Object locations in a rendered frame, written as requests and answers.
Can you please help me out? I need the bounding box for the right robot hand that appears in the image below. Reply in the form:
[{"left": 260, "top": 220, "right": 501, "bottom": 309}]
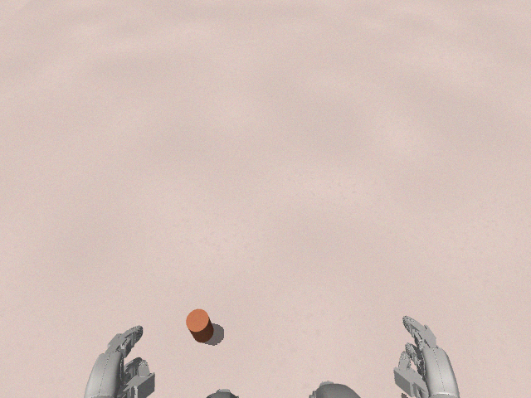
[{"left": 393, "top": 316, "right": 460, "bottom": 398}]

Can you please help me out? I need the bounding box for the can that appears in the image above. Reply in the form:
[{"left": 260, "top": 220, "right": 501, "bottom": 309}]
[{"left": 186, "top": 309, "right": 214, "bottom": 342}]

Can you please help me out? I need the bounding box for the left robot hand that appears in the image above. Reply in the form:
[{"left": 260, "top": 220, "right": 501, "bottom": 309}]
[{"left": 84, "top": 326, "right": 155, "bottom": 398}]

